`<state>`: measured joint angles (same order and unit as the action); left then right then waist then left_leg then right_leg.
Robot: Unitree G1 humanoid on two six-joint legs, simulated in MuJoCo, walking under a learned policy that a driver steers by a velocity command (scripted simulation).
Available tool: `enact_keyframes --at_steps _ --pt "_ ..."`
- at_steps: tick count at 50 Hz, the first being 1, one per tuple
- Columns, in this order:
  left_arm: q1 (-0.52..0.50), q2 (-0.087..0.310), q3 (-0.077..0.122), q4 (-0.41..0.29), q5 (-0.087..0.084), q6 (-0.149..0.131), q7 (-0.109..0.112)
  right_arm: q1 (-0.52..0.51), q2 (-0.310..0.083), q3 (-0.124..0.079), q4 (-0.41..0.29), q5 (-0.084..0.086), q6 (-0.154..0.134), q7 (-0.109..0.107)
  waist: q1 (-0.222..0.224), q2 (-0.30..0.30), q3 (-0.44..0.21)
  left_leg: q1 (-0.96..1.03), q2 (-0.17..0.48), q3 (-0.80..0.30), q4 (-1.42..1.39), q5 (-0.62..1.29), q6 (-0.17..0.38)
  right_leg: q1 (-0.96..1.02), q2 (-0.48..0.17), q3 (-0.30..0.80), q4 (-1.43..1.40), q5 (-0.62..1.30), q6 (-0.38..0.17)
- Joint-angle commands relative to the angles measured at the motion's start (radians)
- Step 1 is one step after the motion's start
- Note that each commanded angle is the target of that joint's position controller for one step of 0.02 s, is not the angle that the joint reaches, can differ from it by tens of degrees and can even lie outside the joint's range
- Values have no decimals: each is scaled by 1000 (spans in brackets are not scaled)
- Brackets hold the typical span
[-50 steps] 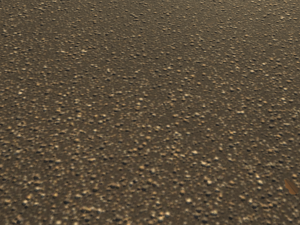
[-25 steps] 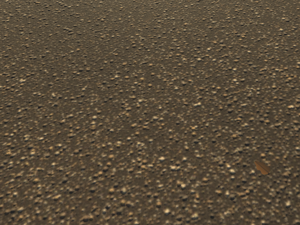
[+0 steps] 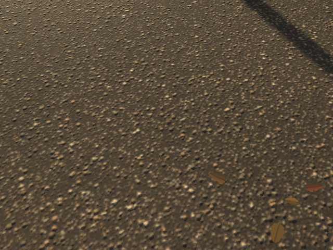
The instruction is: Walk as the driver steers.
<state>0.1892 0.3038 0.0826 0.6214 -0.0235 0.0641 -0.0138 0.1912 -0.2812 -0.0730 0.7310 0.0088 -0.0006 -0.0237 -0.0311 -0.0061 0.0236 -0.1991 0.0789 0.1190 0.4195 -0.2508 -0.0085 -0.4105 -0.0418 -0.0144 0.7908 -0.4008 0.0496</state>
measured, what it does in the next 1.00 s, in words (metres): walks ahead, turning right: right foot, then left foot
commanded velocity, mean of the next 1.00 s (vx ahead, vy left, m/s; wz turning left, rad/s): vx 0.44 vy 0.00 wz -0.30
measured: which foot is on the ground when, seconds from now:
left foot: down 0.00-0.08, up 0.10-0.52, down 0.54-1.00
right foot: up 0.00-0.06, down 0.08-0.56, up 0.58-1.00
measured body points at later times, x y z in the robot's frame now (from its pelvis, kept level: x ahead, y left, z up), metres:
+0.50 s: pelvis +0.19 -0.05 -0.02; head +0.23 -0.07 +0.43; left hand +0.26 +0.24 -0.12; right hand +0.38 -0.33 -0.09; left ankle +0.38 +0.03 -0.73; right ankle -0.01 -0.12 -0.74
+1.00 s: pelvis +0.47 -0.13 -0.01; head +0.50 -0.15 +0.44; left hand +0.76 +0.02 -0.08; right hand +0.39 -0.41 -0.14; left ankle +0.38 +0.02 -0.74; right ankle +0.59 -0.30 -0.73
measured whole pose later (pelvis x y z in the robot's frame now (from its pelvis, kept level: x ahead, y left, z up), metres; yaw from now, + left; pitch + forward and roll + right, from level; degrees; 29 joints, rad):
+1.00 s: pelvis +0.47 -0.13 -0.01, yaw -16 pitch +2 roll +2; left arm 0.07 0.26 0.02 0.64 -0.01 -0.08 -0.03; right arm 0.37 -0.30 -0.05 0.86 0.03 -0.06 0.01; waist -0.10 -0.03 0.02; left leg 0.05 -0.04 0.03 0.25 -0.34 0.01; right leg -0.56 -0.06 0.02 0.53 -0.01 -0.02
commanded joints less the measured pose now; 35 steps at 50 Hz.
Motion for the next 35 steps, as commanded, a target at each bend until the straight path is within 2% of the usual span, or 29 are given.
enact_keyframes --at_steps 1,2,3,4,5,6,7,8,9,10,11,13,15,18,20,23,24,25,26,27,28,29,30,31,32,33,34,35 --pt "-44 87 21 -88 -2 -31 -13 -14 -221 -63 -47 22 -24 16 -2 174 -31 34 228 -177 -181 -147 185 56 20 -71 -178 38 -61" --pt "13 79 22 -61 -3 -34 -16 -30 -212 -60 -44 30 -25 21 35 155 -36 -6 215 -142 -136 -154 168 150 38 -97 -274 98 -83" --pt "97 88 30 -21 -4 -37 -12 -27 -179 -51 -36 30 -27 24 68 119 -55 -79 185 -93 -47 -155 141 288 69 -112 -325 108 -104" --pt "221 130 52 18 -10 -40 -4 -31 -118 -32 -36 14 -32 29 117 9 -99 -210 126 -5 183 -139 87 481 31 -8 -359 88 -144" --pt "316 267 79 17 -4 -51 10 -95 -34 -3 -105 -30 -45 35 131 -300 -103 -561 -10 65 617 -358 -10 646 -244 475 -445 54 -279" --pt "294 264 68 -18 7 -86 -4 -163 -90 -15 -147 -7 -74 35 153 -244 -95 -745 -76 -135 759 -376 -11 600 -337 755 -568 -122 -422" --pt "252 192 46 -17 9 -108 -8 -182 -147 -29 -150 23 -92 45 134 -185 -16 -787 -22 -178 780 -286 11 568 -322 681 -597 -146 -405" --pt "211 145 28 -19 7 -119 -6 -157 -169 -35 -132 20 -104 52 101 -156 33 -769 3 -175 742 -176 23 520 -279 578 -592 -78 -367" --pt "171 130 21 -27 6 -119 -1 -141 -168 -37 -110 -3 -112 52 79 -110 39 -726 18 -174 688 -100 19 482 -236 498 -587 17 -334" --pt "148 127 15 -32 8 -117 6 -132 -170 -40 -105 -19 -116 53 61 -111 43 -675 19 -171 625 -38 8 445 -201 436 -594 128 -315" --pt "145 128 13 -35 13 -116 14 -132 -158 -38 -99 -21 -117 56 52 -113 33 -631 5 -160 588 22 -5 422 -177 396 -600 219 -304" --pt "157 143 17 -24 15 -117 28 -154 -121 -25 -95 -19 -113 57 53 -86 22 -581 -23 -141 474 120 -32 392 -146 323 -601 343 -291" --pt "172 150 20 -7 11 -117 39 -197 -85 -8 -98 -14 -111 59 66 -88 28 -506 -51 -131 318 226 -46 340 -110 259 -596 371 -266" --pt "230 152 21 34 5 -120 43 -282 -66 7 -115 -1 -114 75 110 -104 48 -402 -72 -117 177 337 -43 286 -112 237 -609 347 -248" --pt "255 151 21 60 -1 -122 40 -308 -78 7 -126 5 -117 82 116 -104 68 -394 -69 -132 127 344 -22 317 -140 258 -599 348 -245" --pt "257 158 26 86 -1 -115 41 -285 -108 -2 -126 5 -122 86 94 -121 72 -378 -64 -139 82 283 22 408 -183 277 -552 450 -224" --pt "252 162 28 88 1 -112 42 -259 -120 -8 -122 4 -123 84 80 -132 55 -338 -77 -123 79 239 38 433 -185 273 -513 564 -215" --pt "245 166 29 88 4 -107 41 -204 -141 -19 -110 1 -122 78 50 -144 8 -249 -107 -90 77 198 61 449 -169 257 -432 759 -203" --pt "238 154 22 88 8 -102 41 -86 -170 -36 -82 -1 -120 68 -13 -135 -81 -75 -125 -65 64 210 95 429 -124 218 -277 918 -180" --pt "231 122 7 72 20 -99 42 86 -203 -45 -56 -13 -118 61 -91 -103 -223 227 -18 -170 121 215 155 270 -82 201 -33 803 -150" --pt "373 15 -23 60 12 -110 37 223 -290 -67 -24 -29 -113 59 -52 189 -411 618 253 -663 68 -5 330 -109 91 147 400 256 -66" --pt "358 58 -23 71 -8 -127 34 239 -210 -45 -3 -6 -115 71 -66 271 -435 627 306 -941 -123 -193 350 -242 131 230 532 -156 -65" --pt "235 134 -2 51 -29 -133 27 160 -158 -29 -7 7 -111 63 -70 183 -233 478 280 -791 -144 -274 299 -331 65 213 584 -109 -71" --pt "150 138 -6 31 -22 -140 25 97 -136 -20 -16 1 -103 56 -51 93 -132 323 241 -657 -159 -216 267 -320 11 165 545 -30 -82" --pt "99 126 -6 19 -2 -145 24 53 -118 -12 -15 -9 -98 53 -21 48 -56 183 201 -564 -185 -117 255 -297 -28 135 473 26 -83" --pt "104 116 -3 24 7 -142 23 27 -98 -4 -19 -22 -101 51 12 59 -32 97 165 -497 -213 -36 244 -244 -62 134 419 70 -85" --pt "131 96 -6 35 6 -135 20 14 -94 -2 -18 -23 -104 50 33 82 -30 47 146 -460 -238 5 246 -202 -73 128 391 90 -81" --pt "150 73 -12 43 6 -130 20 15 -97 -2 -12 -17 -109 49 43 91 -30 19 140 -425 -259 44 258 -187 -79 116 363 96 -73"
